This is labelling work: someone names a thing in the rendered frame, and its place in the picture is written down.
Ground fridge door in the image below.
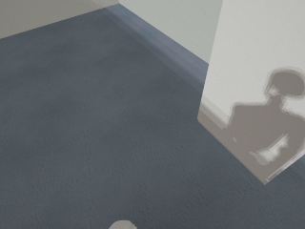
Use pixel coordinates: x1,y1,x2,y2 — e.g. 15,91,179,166
197,0,305,181

